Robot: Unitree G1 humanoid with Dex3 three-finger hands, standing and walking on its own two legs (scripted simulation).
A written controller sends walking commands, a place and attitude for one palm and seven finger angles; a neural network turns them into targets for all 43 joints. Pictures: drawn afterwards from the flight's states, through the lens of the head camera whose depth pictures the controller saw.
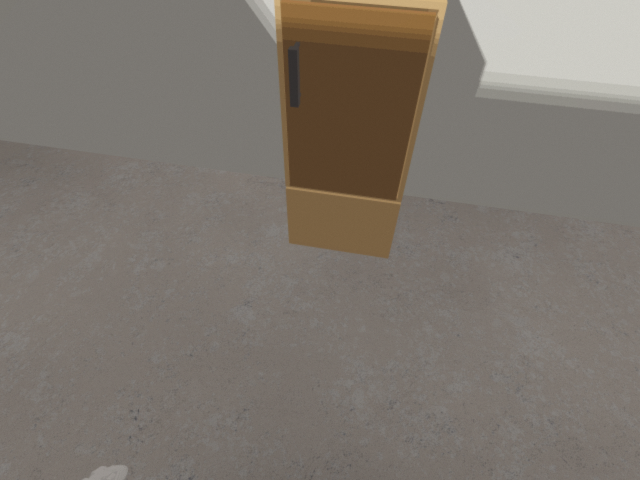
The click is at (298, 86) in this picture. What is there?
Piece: cupboard door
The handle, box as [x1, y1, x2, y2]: [288, 42, 300, 107]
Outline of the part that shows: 299,42 296,42 293,46 290,46 288,48 290,106 297,107 299,104 300,96 298,67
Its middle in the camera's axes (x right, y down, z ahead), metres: -0.07 -0.45 +1.07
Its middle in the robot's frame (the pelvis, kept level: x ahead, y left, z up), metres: +1.10 +0.13 +0.00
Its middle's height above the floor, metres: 0.77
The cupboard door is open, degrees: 0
